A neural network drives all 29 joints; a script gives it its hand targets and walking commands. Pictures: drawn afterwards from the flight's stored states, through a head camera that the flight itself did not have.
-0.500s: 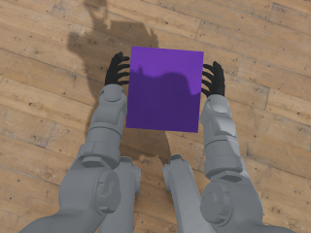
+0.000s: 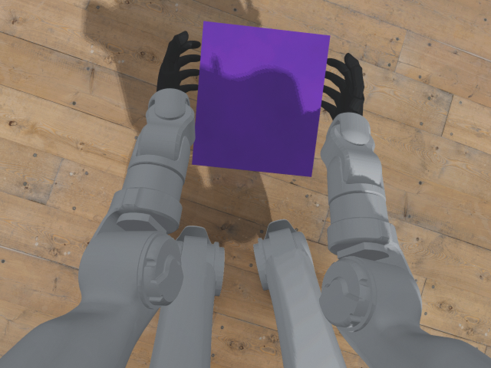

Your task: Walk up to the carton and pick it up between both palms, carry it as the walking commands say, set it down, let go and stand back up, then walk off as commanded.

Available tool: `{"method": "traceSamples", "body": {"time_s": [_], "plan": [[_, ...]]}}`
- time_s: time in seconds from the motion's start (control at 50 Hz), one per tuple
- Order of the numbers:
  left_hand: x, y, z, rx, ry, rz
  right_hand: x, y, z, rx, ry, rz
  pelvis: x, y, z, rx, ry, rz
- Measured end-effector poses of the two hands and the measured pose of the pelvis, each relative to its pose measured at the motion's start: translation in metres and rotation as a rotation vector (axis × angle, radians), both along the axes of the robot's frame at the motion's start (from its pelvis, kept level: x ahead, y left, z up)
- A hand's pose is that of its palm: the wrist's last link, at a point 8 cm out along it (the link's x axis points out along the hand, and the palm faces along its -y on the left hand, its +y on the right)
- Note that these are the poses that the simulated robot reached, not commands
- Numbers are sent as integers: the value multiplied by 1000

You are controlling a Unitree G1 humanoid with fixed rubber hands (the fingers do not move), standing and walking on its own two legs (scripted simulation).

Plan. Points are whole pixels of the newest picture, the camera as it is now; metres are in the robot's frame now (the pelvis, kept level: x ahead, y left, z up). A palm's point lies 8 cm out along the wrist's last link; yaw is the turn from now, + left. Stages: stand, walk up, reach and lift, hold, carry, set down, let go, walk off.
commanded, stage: set down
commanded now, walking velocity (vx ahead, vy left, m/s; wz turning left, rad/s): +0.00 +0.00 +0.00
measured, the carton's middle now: (256, 111) +0.50 -0.04 -0.20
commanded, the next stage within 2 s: none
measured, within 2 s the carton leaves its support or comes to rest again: neither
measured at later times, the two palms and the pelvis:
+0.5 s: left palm (181, 94) +0.54 +0.08 -0.20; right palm (327, 116) +0.49 -0.17 -0.19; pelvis +0.00 +0.00 -0.05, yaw -1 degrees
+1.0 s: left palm (182, 95) +0.54 +0.09 -0.22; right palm (322, 118) +0.49 -0.17 -0.22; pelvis +0.00 +0.00 -0.07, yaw +0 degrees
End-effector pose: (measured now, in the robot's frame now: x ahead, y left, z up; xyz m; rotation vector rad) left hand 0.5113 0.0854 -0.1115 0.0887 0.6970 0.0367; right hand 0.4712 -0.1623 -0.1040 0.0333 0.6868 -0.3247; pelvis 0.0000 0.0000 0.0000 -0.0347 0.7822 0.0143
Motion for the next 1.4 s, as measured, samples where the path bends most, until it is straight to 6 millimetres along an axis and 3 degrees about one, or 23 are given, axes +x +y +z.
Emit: {"method": "traceSamples", "body": {"time_s": [0.58,0.78,1.4], "plan": [[27,-1,-99,16,42,-41,19,-5,-100,41,36,24,-1,0,-59,-5,-24,-14],[35,-3,-104,14,34,-43,25,-7,-109,45,27,30,3,-3,-67,7,-46,-12],[31,1,-126,12,65,-73,22,-7,-131,50,58,57,2,2,-78,-1,-100,-12]]}}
